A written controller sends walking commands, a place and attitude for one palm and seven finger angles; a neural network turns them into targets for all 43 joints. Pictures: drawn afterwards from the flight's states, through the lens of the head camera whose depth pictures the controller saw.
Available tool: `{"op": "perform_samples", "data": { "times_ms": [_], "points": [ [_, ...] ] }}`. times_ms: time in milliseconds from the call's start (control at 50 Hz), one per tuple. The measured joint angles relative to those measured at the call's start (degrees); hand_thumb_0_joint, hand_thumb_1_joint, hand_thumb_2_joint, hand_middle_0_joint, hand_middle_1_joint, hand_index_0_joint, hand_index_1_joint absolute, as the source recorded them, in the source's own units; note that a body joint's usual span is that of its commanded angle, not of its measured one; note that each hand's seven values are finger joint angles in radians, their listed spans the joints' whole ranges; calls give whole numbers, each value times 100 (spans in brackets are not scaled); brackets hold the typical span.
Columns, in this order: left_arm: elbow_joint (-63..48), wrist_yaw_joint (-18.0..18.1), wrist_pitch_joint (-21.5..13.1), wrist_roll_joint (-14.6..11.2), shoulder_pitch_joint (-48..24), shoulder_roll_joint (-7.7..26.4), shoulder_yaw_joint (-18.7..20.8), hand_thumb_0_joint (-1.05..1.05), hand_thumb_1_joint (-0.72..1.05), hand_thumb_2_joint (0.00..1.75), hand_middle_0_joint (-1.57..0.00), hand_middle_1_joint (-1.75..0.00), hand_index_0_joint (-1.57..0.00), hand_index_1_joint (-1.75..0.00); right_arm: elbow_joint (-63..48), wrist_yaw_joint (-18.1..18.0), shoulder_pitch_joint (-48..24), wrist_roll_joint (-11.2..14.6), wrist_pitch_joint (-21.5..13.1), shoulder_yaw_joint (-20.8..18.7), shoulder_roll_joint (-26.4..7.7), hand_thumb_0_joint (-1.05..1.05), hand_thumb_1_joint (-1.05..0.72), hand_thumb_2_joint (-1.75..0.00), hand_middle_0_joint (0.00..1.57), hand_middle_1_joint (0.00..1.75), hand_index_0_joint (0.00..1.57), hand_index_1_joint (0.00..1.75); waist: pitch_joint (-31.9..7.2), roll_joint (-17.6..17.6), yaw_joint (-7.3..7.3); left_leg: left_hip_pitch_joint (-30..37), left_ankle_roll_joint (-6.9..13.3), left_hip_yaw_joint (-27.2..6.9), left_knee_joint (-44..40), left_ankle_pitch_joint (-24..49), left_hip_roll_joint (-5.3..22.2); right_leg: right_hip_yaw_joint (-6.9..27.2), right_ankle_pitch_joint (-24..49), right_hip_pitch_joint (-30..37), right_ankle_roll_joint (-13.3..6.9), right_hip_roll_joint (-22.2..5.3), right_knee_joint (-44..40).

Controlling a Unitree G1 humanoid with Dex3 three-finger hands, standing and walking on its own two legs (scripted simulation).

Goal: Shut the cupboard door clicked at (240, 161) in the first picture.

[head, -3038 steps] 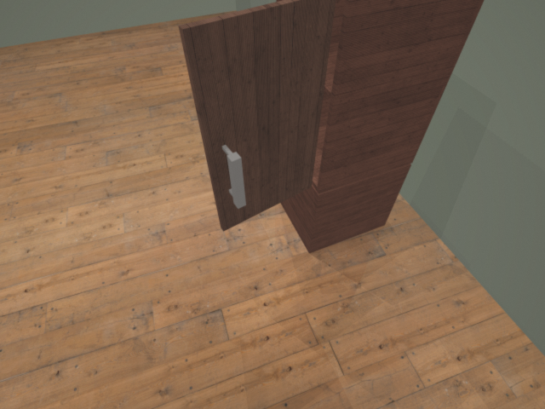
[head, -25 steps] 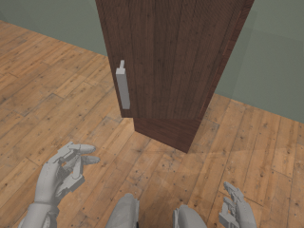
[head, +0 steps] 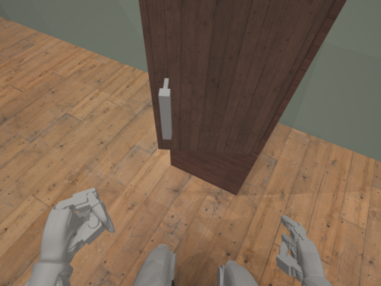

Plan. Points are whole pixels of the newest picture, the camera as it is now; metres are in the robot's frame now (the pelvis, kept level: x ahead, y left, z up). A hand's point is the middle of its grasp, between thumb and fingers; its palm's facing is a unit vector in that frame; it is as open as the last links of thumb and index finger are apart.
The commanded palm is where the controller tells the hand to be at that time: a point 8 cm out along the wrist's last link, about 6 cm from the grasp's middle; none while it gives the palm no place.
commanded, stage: raise the hand and make a fist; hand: left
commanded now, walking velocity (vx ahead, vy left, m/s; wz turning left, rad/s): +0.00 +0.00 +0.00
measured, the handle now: (166, 110) +0.53 +0.11 +0.01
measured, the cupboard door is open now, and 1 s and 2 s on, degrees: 24 24 24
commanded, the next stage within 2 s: bring the fist close to the handle in 0.70 s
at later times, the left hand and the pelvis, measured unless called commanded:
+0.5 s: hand (103, 218) +0.23 +0.18 +0.04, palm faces +0.04 -1.00 -0.04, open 3.1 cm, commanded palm +0.20 +0.23 +0.04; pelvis +0.00 -0.01 +0.00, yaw +0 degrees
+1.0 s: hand (121, 208) +0.25 +0.16 +0.04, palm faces +0.01 -1.00 -0.02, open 3.1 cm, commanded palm +0.25 +0.20 +0.04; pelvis +0.00 -0.01 -0.01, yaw +0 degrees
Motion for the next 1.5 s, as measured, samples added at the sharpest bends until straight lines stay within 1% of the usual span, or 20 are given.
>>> {"op": "perform_samples", "data": {
  "times_ms": [120, 260, 520, 640, 800, 880, 960, 1040, 1120, 1200, 1280, 1380, 1500],
  "points": [
    [75, -107, 53, -45, -64, 33, 58, 1, 90, 90, -124, -143, -124, -143, -32, 16, 27, -7, 61, 76, 36, 1, -91, -90, 20, 30, 20, 30, -35, 12, 12, 7, -12, -32, 21, -30, 8, -28, -23, 24, -11, 14, -5],
    [171, -197, 83, -121, -167, 72, 143, 1, 90, 90, -128, -149, -129, -148, 26, 5, 135, 5, 101, 69, -18, 1, -91, -90, 20, 30, 20, 30, -22, 21, -19, -31, -30, -48, 73, -65, 28, -40, -54, -13, -31, 36, 41],
    [223, -190, 24, -191, -166, 71, 200, 1, 90, 90, -130, -150, -130, -150, 133, -6, 265, 29, 157, -37, -100, 1, -91, -90, 20, 30, 20, 30, -55, 44, -77, -18, -61, 0, 42, -59, 48, 11, -65, -54, -60, 49, 78],
    [255, -182, -50, -174, -175, 49, 162, 1, 90, 90, -130, -150, -130, -150, 119, -6, 225, 33, 164, -35, -97, 1, -91, -90, 20, 30, 20, 30, -62, 48, -74, -16, -84, -5, 56, -58, 53, 6, -76, -63, -85, 55, 115],
    [308, -198, -13, -177, -185, 32, 146, 1, 90, 90, -130, -150, -130, -150, 62, -10, 182, 43, 199, 0, -75, 1, -91, -90, 20, 30, 20, 30, -65, 46, -46, 2, -111, -26, 51, -52, 60, -12, -82, -49, -113, 65, 123],
    [336, -178, -54, -155, -247, 26, 98, 1, 90, 90, -130, -150, -130, -150, 60, -16, 173, 29, 170, 17, -89, 1, -91, -90, 20, 30, 20, 30, -66, 52, -39, -28, -120, -53, 77, -58, 55, -38, -94, -66, -121, 64, 141],
    [553, -115, -99, -72, -658, -14, -13, 1, 90, 90, -130, -150, -131, -150, 121, -18, 131, 1, 119, 26, -130, 1, -91, -90, 20, 30, 20, 30, -69, 58, -34, -169, -123, -81, 183, -77, 44, -69, -126, -190, -127, 55, 243],
    [781, 1, 30, 58, -1185, -69, -145, 1, 90, 90, -130, -150, -131, -150, 189, 8, 76, -7, 147, 20, -132, 1, -91, -90, 20, 30, 20, 30, -58, 53, -71, -288, -119, -75, 265, -94, 41, -64, -148, -314, -127, 50, 336],
    [951, 219, 213, 210, -1584, -143, -289, 2, 90, 90, -130, -150, -131, -150, 215, 55, 84, -18, 242, 20, -98, 1, -91, -90, 20, 30, 20, 30, -54, 56, -135, -289, -108, -29, 225, -84, 42, -18, -135, -340, -116, 45, 320],
    [1268, 477, 275, 361, -1940, -222, -354, 1, 90, 90, -130, -150, -131, -150, 241, 105, 142, -44, 355, 36, -65, 1, -91, -90, 20, 30, 20, 30, -57, 45, -186, -237, -99, 31, 122, -56, 45, 43, -103, -325, -102, 42, 252],
    [1646, 714, 202, 482, -2300, -307, -412, 1, 90, 90, -130, -150, -130, -150, 299, 162, 200, -74, 441, 28, -62, 1, -91, -90, 20, 30, 20, 30, -54, 49, -223, -226, -97, 65, 63, -37, 38, 77, -90, -334, -96, 32, 220],
    [2189, 903, 24, 625, -2812, -399, -500, 1, 90, 90, -130, -150, -130, -150, 423, 210, 212, -109, 550, 6, -78, 1, -91, -90, 20, 30, 20, 30, -48, 40, -260, -282, -94, 103, 62, -36, 34, 113, -98, -415, -93, 24, 253],
    [2920, 1068, -145, 691, -3514, -416, -347, 2, 89, 90, -130, -150, -131, -150, 559, 242, 178, -145, 686, -41, -73, 1, -91, -90, 20, 30, 20, 30, -42, 8, -329, -402, -105, 141, 113, -50, 50, 151, -118, -570, -103, 34, 344]
  ]
}}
